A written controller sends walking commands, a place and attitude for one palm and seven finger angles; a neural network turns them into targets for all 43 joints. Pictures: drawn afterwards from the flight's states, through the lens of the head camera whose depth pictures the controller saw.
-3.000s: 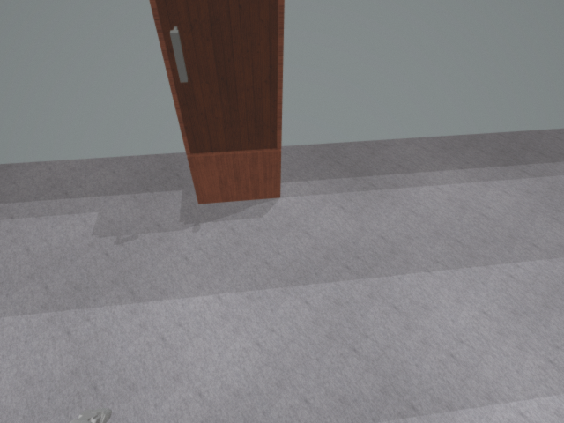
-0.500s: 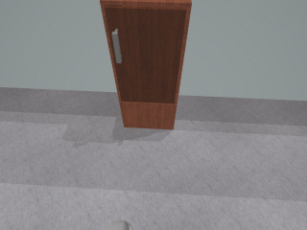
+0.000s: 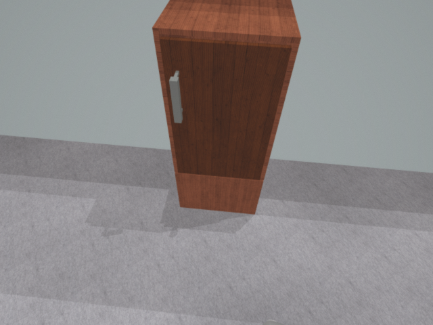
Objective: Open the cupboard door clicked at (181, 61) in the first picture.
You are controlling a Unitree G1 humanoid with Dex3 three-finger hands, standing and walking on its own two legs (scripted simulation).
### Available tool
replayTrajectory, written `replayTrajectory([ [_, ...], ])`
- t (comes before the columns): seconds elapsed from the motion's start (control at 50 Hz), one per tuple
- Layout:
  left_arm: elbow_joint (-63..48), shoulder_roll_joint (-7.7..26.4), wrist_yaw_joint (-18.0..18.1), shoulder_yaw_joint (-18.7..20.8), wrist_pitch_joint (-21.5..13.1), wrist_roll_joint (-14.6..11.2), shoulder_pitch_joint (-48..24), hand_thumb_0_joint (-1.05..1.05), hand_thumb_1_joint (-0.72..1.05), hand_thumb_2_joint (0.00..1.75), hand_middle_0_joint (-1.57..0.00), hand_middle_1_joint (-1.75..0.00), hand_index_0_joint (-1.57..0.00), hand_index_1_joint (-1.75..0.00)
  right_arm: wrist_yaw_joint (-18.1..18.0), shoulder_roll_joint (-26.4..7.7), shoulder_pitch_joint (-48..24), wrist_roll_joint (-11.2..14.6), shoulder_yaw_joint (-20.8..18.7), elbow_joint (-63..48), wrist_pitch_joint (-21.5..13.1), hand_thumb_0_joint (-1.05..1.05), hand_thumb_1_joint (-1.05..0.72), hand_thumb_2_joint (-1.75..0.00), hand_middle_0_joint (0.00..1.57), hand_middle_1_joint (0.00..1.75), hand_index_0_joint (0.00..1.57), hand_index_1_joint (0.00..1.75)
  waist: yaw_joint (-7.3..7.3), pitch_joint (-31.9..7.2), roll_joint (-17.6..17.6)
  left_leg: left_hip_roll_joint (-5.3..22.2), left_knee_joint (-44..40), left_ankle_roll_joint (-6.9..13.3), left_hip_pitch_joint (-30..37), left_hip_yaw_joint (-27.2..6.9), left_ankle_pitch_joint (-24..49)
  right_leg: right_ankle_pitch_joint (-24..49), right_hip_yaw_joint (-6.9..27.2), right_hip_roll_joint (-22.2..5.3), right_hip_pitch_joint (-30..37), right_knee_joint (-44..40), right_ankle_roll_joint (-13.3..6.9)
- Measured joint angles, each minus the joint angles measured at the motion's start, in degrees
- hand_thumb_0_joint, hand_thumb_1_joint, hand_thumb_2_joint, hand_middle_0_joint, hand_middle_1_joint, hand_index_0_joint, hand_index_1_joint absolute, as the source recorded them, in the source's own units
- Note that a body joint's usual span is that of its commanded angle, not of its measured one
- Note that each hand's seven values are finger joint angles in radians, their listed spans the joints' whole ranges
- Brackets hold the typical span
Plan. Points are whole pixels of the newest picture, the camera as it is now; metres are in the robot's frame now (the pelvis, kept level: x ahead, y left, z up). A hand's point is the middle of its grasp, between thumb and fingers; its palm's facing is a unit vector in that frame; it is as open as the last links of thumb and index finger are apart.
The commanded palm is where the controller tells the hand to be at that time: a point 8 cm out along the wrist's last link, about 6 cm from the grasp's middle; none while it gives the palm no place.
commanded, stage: take the last steps up to it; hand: left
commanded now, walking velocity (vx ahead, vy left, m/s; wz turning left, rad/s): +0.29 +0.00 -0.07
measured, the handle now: (177, 97) +0.75 +0.18 -0.02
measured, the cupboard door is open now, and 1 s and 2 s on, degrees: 0 0 0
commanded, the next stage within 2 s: come to a stop and stand still in 0.36 s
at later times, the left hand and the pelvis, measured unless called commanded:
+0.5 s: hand out of the picture +0.14 +0.12 -0.18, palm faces +0.06 -0.99 -0.12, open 7.4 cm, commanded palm none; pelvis +0.16 -0.03 +0.00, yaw +0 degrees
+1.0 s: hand (157, 284) +0.23 +0.15 -0.17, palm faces -0.01 -0.95 -0.32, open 7.4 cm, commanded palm none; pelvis +0.16 -0.06 -0.02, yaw -3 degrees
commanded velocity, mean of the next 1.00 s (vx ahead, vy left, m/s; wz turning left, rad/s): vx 0.01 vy -0.03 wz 0.00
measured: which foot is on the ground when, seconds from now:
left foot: down 0.00-0.14, up 0.16-0.54, down 0.56-0.98, up 1.00-1.00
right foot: up 0.00-0.12, down 0.14-0.58, up 0.60-0.96, down 0.98-1.00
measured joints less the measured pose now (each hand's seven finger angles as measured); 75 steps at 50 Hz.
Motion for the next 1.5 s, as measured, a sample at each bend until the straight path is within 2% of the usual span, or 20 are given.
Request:
replayTrajectory([
  [0.12,-0.7,1.3,-0.1,0.4,-0.7,0.1,-2.7,0.01,0.93,0.90,-0.20,-0.30,-0.20,-0.30,0.4,0.4,5.0,-0.3,0.0,3.4,1.3,0.00,-0.93,-0.89,0.20,0.30,0.20,0.30,-1.91,0.6,1.3,1.8,4.2,-2.9,2.9,0.5,-5.9,1.8,-1.8,1.9,6.3,-14.8,-1.0],
  [0.16,-1.1,1.6,0.0,0.5,-2.2,0.2,-3.5,0.01,0.93,0.90,-0.20,-0.30,-0.20,-0.30,0.6,0.4,6.3,0.0,0.1,4.4,1.8,0.00,-0.92,-0.89,0.20,0.30,0.20,0.30,-1.82,0.9,2.4,3.5,12.6,-2.8,0.6,-0.7,-10.4,3.1,-2.5,3.1,7.9,-15.9,-2.8],
  [0.2,-1.5,1.2,0.4,0.3,-3.5,-0.2,-3.8,0.01,0.93,0.90,-0.20,-0.30,-0.20,-0.30,0.9,0.3,6.1,0.2,0.3,5.3,2.9,0.00,-0.92,-0.89,0.20,0.30,0.20,0.30,-1.44,1.2,3.5,3.5,27.1,-1.9,-5.3,-4.7,-14.4,1.2,-3.3,4.1,8.7,-14.6,-3.9],
  [0.24,-1.7,0.6,1.0,0.1,-3.9,-0.5,-3.1,0.00,0.92,0.90,-0.20,-0.30,-0.20,-0.30,1.2,0.3,5.2,0.1,0.2,5.4,3.4,0.01,-0.92,-0.89,0.20,0.30,0.20,0.30,-1.12,0.8,3.7,3.2,37.9,-1.4,-11.1,-7.0,-12.1,0.8,-3.7,4.8,11.1,-17.0,-4.1],
  [0.28,-1.3,-0.1,1.4,-0.2,-3.9,-0.5,-2.0,0.00,0.92,0.90,-0.20,-0.30,-0.20,-0.30,1.3,0.2,3.8,0.0,0.1,4.6,3.3,0.01,-0.92,-0.89,0.20,0.30,0.20,0.30,-1.22,0.1,3.8,3.6,40.9,-1.7,-15.5,-7.8,-8.2,1.8,-3.9,5.4,13.7,-20.9,-3.8],
  [0.38,0.6,-2.0,1.5,-1.2,-4.0,-0.3,0.3,0.00,0.91,0.90,-0.20,-0.30,-0.20,-0.30,1.2,0.7,-0.4,-0.1,0.0,1.6,2.7,0.01,-0.92,-0.90,0.20,0.30,0.20,0.30,-1.64,-0.8,3.0,4.8,32.4,-3.3,-20.4,-7.8,-2.8,3.1,-4.0,6.0,19.0,-28.0,-3.6],
  [0.52,2.4,-3.3,1.5,-1.4,-3.3,-0.3,2.5,0.00,0.91,0.90,-0.20,-0.30,-0.20,-0.30,1.3,-0.2,-4.4,0.2,0.3,-0.1,2.2,0.01,-0.94,-0.90,0.20,0.30,0.20,0.30,0.40,0.1,1.5,3.7,15.0,-3.0,-16.2,-6.9,1.4,-1.0,-4.0,5.9,23.1,-27.3,-1.5],
  [0.56,2.9,-3.3,1.9,-1.5,-2.5,-0.6,3.3,0.00,0.91,0.90,-0.20,-0.30,-0.20,-0.30,0.9,-0.2,-4.8,0.2,0.9,-0.5,1.2,0.01,-0.93,-0.90,0.20,0.30,0.20,0.30,0.75,0.3,1.6,3.7,9.7,-2.0,-12.7,-7.1,7.9,-4.0,-3.7,6.2,22.8,-23.5,-0.5],
  [0.64,3.9,-1.3,3.0,-1.7,-0.3,-1.2,1.9,0.00,0.91,0.90,-0.20,-0.30,-0.20,-0.30,-0.7,2.5,-7.0,0.5,2.2,0.0,1.5,0.01,-0.92,-0.90,0.20,0.30,0.20,0.30,1.70,1.0,-2.4,1.7,10.5,-0.3,-10.8,-4.3,0.8,-11.5,-0.1,4.2,19.3,-14.2,0.3],
  [0.72,2.1,-0.1,2.9,-1.1,1.5,-1.0,-0.7,0.00,0.91,0.90,-0.20,-0.30,-0.20,-0.30,-1.9,3.3,-9.7,0.7,1.6,-1.6,2.4,-0.01,-0.93,-0.89,0.20,0.30,0.20,0.30,0.73,2.7,-1.4,1.9,7.3,0.0,-9.8,-3.2,2.8,-14.5,1.9,4.8,12.1,-2.8,0.4],
  [0.82,-1.8,2.7,2.6,0.8,2.8,-0.7,-4.1,0.00,0.91,0.90,-0.20,-0.30,-0.20,-0.30,-1.6,2.3,-10.6,0.4,0.6,-2.9,3.6,-0.01,-0.93,-0.89,0.20,0.30,0.20,0.30,-0.24,3.6,-0.2,2.8,5.8,-0.6,-10.3,-2.7,4.8,-12.1,3.4,5.5,5.0,5.6,0.7],
  [0.9,-4.3,3.9,2.5,1.4,2.9,-0.6,-5.9,0.00,0.91,0.90,-0.20,-0.30,-0.20,-0.30,-0.9,0.5,-9.1,-0.1,-0.1,-2.5,4.6,-0.01,-0.92,-0.89,0.20,0.30,0.20,0.30,-0.81,2.6,1.3,3.4,6.1,-1.6,-11.2,-3.2,5.8,-10.2,2.9,4.8,6.2,-0.3,0.1],
  [0.96,-5.5,3.9,2.3,1.0,1.9,-0.5,-5.7,0.00,0.91,0.90,-0.20,-0.30,-0.20,-0.30,-0.2,-0.7,-7.2,-0.2,-0.6,-2.0,5.4,0.00,-0.92,-0.89,0.20,0.30,0.20,0.30,-1.22,1.1,2.3,3.6,7.8,-2.8,-12.6,-3.8,5.8,-5.7,2.2,4.4,11.4,-12.2,-0.5],
  [1.04,-5.1,2.0,2.4,-0.3,1.2,0.0,-4.6,0.00,0.91,0.90,-0.20,-0.30,-0.20,-0.30,0.4,-2.0,-4.6,0.3,-1.0,-1.4,7.3,0.00,-0.91,-0.89,0.20,0.30,0.20,0.30,-1.44,-0.3,4.2,2.9,16.2,-2.9,-15.1,-8.2,-6.7,-2.0,1.2,5.5,12.8,-15.9,-3.1],
  [1.14,-3.5,-0.1,2.3,-1.3,1.2,-0.3,-3.4,0.00,0.91,0.90,-0.20,-0.30,-0.20,-0.30,0.6,-1.6,-1.5,0.4,-0.5,-0.2,6.8,0.00,-0.91,-0.89,0.20,0.30,0.20,0.30,-1.82,-1.7,3.5,1.3,26.0,-2.6,-14.4,-11.1,-7.8,2.2,0.8,6.8,14.5,-22.2,-4.7],
  [1.2,-2.7,-0.1,2.5,-1.0,0.8,-0.5,-3.4,0.00,0.93,0.90,-0.20,-0.30,-0.20,-0.30,0.1,-0.8,0.3,0.4,-0.1,0.7,6.3,0.00,-0.91,-0.90,0.20,0.30,0.20,0.30,-1.70,-1.9,3.2,1.4,22.5,-2.9,-10.6,-11.2,-9.1,3.5,0.0,8.0,14.4,-24.0,-5.5],
  [1.28,-1.4,-0.4,2.4,-1.1,0.0,-1.1,-3.6,0.00,0.94,0.90,-0.21,-0.30,-0.20,-0.30,-0.7,0.1,1.8,0.5,1.0,2.5,5.4,0.00,-0.91,-0.90,0.20,0.30,0.20,0.30,-1.49,-1.7,4.0,1.9,8.4,-2.6,-3.1,-11.6,-4.2,4.0,-1.8,10.1,13.3,-24.3,-6.1],
  [1.3,-0.8,-0.4,2.4,-1.2,-0.1,-1.4,-3.9,0.00,0.94,0.90,-0.21,-0.30,-0.20,-0.30,-0.9,0.4,1.9,0.4,1.3,3.2,5.0,0.00,-0.91,-0.90,0.20,0.30,0.20,0.30,-1.59,-1.5,4.1,2.3,5.8,-3.6,-2.1,-12.1,-4.8,4.0,-2.5,10.4,13.1,-24.1,-6.1],
  [1.36,0.9,0.3,2.6,-1.0,0.0,-1.7,-4.2,0.00,0.94,0.90,-0.20,-0.30,-0.20,-0.30,-1.2,2.2,1.9,0.4,2.2,4.8,4.4,0.00,-0.91,-0.90,0.20,0.30,0.20,0.30,-0.77,-0.6,2.1,1.9,3.8,-5.0,-0.9,-12.0,-3.5,5.3,-2.3,10.1,14.2,-26.0,-6.1],
  [1.5,3.5,-0.6,2.3,-1.7,0.3,-1.7,-1.8,0.00,0.93,0.90,-0.20,-0.30,-0.20,-0.30,-1.3,3.3,2.4,0.3,2.9,5.1,4.4,0.00,-0.91,-0.90,0.20,0.30,0.20,0.30,-0.38,-0.9,1.9,1.9,1.5,-4.6,0.5,-11.6,-1.6,7.3,-1.9,10.3,16.0,-29.1,-6.0],
])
